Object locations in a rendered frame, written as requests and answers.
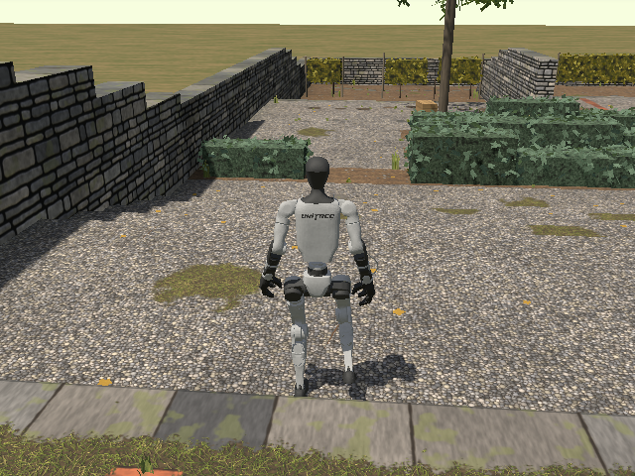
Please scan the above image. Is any right robot hand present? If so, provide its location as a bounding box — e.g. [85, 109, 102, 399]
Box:
[352, 281, 375, 306]

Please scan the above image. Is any robot head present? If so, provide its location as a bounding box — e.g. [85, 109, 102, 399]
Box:
[301, 157, 334, 204]

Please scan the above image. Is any robot right forearm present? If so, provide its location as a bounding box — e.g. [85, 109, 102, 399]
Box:
[353, 239, 373, 285]

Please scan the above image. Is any robot left forearm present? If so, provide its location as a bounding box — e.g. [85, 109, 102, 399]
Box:
[262, 240, 282, 281]

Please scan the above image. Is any humanoid robot torso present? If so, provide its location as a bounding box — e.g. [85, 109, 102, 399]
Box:
[295, 195, 340, 298]

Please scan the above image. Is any robot right upper arm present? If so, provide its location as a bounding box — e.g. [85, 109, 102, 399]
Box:
[338, 199, 364, 255]

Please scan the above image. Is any robot left upper arm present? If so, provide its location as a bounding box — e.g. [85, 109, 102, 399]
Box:
[271, 199, 297, 255]

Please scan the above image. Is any left robot hand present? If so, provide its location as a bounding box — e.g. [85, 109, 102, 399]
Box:
[259, 276, 282, 298]

